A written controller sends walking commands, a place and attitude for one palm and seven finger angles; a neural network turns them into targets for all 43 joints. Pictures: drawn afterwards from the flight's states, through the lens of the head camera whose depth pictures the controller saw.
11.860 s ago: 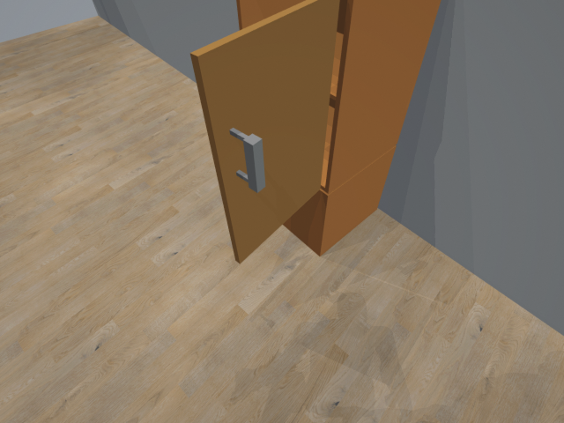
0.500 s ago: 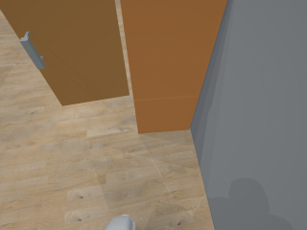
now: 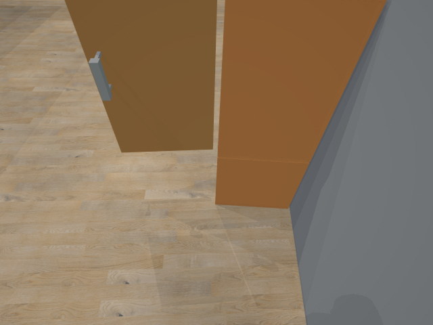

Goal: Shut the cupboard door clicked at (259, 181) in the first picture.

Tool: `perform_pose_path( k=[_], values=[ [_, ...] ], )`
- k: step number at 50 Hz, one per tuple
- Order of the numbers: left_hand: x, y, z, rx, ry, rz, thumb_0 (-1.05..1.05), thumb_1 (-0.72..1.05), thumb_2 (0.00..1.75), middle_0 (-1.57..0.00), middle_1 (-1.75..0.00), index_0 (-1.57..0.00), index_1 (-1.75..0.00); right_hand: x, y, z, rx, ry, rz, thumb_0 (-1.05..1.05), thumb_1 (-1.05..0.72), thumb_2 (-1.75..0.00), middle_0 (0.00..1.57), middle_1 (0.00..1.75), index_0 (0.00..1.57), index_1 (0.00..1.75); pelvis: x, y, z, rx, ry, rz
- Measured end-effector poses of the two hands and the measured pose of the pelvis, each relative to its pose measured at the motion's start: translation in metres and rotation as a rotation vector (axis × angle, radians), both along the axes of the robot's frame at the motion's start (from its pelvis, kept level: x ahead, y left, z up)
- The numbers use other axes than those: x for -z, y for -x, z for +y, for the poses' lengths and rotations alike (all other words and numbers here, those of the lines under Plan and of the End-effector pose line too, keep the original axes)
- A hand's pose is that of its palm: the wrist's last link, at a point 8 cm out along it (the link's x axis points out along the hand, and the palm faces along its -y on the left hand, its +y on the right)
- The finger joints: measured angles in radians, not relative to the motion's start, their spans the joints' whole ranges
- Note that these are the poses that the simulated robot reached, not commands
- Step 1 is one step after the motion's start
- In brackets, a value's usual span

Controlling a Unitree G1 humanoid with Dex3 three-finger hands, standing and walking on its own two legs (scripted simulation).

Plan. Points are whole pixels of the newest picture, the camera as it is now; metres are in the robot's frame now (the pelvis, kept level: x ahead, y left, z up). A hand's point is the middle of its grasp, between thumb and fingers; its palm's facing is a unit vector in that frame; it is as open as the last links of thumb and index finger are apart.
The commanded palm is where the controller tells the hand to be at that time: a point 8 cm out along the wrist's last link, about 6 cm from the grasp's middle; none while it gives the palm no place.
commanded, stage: take the last steps up to it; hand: left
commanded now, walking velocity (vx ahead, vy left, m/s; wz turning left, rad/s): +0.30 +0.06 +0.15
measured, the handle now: (102, 76) +0.75 +0.40 +0.03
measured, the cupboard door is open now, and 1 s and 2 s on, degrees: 97 97 97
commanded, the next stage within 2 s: come to a stop and stand still in 0.72 s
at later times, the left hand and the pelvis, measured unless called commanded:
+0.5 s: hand out of the picture +0.00 +0.17 -0.18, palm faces +0.22 -0.96 -0.14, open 7.4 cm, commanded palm none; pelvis +0.11 +0.03 -0.01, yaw +7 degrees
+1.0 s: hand (127, 247) +0.31 +0.24 -0.17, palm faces +0.05 -0.97 -0.23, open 7.3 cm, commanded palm none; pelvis +0.23 +0.05 -0.01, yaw +3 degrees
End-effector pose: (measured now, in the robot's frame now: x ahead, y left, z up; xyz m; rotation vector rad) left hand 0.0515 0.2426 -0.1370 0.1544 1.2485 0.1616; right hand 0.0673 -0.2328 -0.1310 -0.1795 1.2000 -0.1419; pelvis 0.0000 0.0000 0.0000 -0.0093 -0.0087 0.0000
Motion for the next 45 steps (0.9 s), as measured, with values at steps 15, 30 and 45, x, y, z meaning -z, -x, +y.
perform_pose_path(
  k=[15,30,45],
  values=[
    [-0.009,0.034,-0.043,-0.114,0.016,0.097,0.00,0.92,0.90,-0.20,-0.30,-0.20,-0.30,0.008,0.007,-0.034,0.010,-0.024,0.201,0.01,-0.92,-0.90,0.20,0.30,0.20,0.30,-0.007,-0.050,-0.019,-0.081,-0.021,-0.001],
    [0.025,0.028,0.009,-0.214,0.104,0.355,0.00,0.91,0.90,-0.20,-0.30,-0.20,-0.30,0.015,-0.173,0.078,-0.133,-0.021,-0.036,0.00,-0.91,-0.90,0.20,0.30,0.20,0.30,0.017,-0.136,0.056,-0.090,-0.022,-0.003],
    [-0.005,-0.214,0.065,-0.045,-0.023,-0.063,0.00,0.93,0.90,-0.20,-0.30,-0.19,-0.30,0.017,-0.150,0.079,-0.009,-0.038,0.155,-0.01,-0.93,-0.90,0.20,0.30,0.20,0.30,0.002,-0.205,0.065,-0.058,-0.044,-0.001]
  ],
)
